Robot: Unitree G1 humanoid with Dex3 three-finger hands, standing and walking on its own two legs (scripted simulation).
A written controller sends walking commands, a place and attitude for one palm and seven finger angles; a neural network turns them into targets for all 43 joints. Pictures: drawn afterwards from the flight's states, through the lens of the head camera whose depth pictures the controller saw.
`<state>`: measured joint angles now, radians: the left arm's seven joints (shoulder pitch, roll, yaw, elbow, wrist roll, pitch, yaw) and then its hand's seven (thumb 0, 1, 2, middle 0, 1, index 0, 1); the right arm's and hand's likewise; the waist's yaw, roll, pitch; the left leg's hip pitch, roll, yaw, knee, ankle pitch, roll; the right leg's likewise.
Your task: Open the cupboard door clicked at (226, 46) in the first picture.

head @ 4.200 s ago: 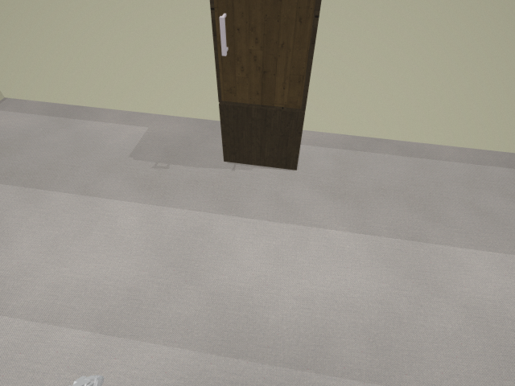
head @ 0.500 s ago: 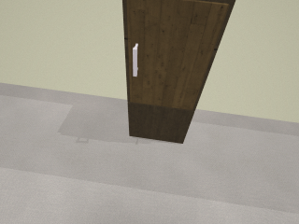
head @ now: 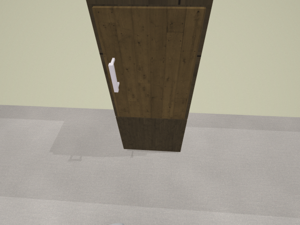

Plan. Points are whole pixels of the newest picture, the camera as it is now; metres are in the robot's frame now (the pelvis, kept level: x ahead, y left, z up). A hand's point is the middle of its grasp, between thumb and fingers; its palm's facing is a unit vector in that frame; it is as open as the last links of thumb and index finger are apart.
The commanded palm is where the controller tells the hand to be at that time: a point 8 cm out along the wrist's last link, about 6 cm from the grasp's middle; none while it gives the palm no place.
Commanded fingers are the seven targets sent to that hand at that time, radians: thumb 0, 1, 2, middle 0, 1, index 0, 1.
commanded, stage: take the last steps up to it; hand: left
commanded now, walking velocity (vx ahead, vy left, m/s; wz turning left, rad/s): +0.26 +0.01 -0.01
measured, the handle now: (114, 75) +0.71 +0.19 -0.03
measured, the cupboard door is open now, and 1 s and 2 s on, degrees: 0 0 0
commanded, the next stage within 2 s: come to a stop and stand still in 0.24 s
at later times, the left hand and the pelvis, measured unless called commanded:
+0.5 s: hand (93, 216) +0.19 +0.20 -0.18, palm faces +0.02 -0.98 -0.22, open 7.3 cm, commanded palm none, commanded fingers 0.00 0.90 0.90 -0.20 -0.30 -0.20 -0.30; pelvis +0.16 +0.02 +0.00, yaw -1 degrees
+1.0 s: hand (86, 209) +0.21 +0.23 -0.18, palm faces +0.06 -0.98 -0.21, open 7.4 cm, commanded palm none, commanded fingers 0.00 0.90 0.90 -0.20 -0.30 -0.20 -0.30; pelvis +0.14 +0.04 -0.01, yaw +0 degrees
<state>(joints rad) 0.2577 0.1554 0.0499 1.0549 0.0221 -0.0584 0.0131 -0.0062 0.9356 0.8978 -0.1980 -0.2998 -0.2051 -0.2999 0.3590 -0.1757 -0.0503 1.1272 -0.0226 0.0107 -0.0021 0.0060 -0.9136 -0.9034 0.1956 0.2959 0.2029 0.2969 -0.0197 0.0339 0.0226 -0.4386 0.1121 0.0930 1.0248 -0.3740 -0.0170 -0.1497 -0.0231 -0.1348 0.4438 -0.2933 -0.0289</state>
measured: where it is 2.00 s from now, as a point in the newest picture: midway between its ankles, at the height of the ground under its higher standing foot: outside the picture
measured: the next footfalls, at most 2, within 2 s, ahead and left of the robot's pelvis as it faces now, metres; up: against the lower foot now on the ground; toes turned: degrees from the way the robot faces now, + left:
left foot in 0.24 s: +0.21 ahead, +0.14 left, +0.00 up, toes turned +8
right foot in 0.54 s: +0.24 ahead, -0.11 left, +0.00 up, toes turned -7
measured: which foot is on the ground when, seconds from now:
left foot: up 0.00-0.22, down 0.24-0.56, up 0.58-0.90, down 0.92-1.00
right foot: down 0.00-0.24, up 0.26-0.52, down 0.54-0.92, up 0.94-1.00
